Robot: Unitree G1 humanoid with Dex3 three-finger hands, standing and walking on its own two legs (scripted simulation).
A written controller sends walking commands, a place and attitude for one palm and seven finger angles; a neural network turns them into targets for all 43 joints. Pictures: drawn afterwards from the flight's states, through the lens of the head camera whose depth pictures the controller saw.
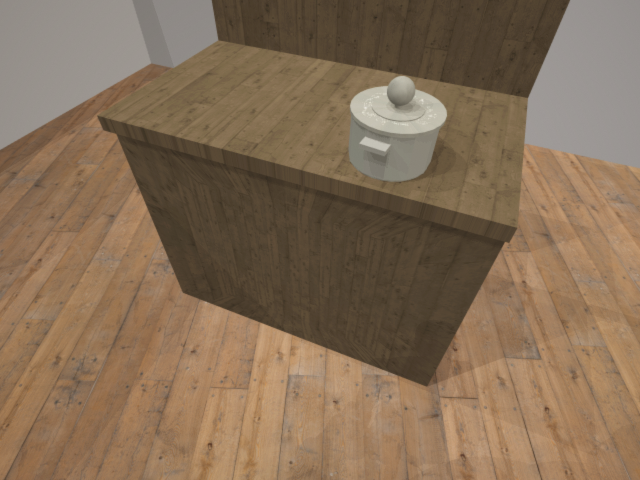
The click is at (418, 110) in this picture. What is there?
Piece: lid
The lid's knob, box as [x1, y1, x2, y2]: [387, 76, 414, 105]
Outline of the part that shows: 405,76 399,76 394,78 388,85 387,95 390,101 394,104 405,104 412,98 414,94 414,85 412,81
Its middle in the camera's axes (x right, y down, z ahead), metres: +0.15 -0.28 +0.72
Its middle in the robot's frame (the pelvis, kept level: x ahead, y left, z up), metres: +0.75 -0.11 +0.14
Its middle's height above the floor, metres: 0.92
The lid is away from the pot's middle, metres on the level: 0.00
